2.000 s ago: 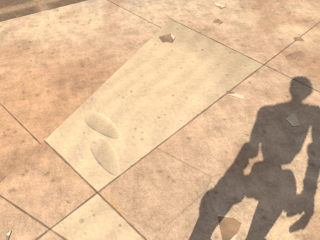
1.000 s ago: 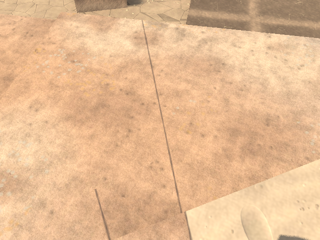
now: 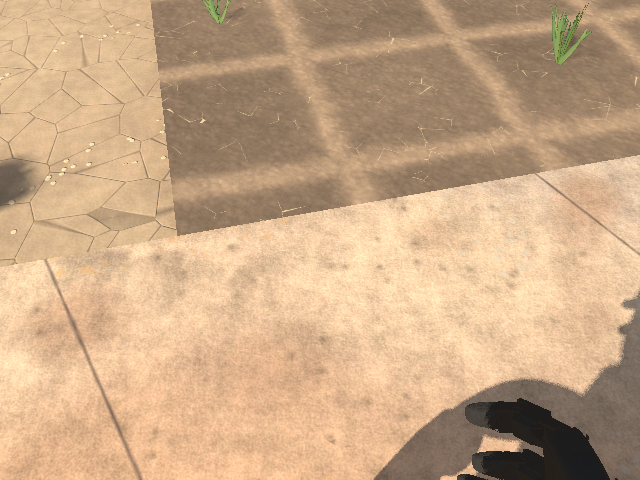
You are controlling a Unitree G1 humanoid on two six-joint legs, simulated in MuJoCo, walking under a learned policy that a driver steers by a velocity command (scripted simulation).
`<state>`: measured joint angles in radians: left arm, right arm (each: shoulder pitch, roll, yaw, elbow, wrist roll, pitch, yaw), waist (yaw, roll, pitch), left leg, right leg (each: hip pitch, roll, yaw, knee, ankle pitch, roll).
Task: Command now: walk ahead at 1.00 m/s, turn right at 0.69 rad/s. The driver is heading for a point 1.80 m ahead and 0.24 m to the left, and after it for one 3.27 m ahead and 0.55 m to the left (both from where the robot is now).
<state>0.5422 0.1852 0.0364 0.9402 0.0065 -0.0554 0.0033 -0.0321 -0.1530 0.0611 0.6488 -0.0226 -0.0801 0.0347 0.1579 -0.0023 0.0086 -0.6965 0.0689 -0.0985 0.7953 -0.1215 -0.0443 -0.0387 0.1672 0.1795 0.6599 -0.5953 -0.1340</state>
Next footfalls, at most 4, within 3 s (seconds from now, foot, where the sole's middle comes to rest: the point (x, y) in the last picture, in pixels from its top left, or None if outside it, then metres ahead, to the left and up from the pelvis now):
0.06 left None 0.26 0.17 -0.74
0.50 right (442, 442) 0.60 -0.12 -0.74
0.92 left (395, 273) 1.03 0.01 -0.74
1.34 right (436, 216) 1.25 -0.09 -0.74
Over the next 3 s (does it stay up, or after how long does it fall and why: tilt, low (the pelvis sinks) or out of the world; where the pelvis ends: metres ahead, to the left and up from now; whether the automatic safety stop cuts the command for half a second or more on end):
stays up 1.75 0.31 0.02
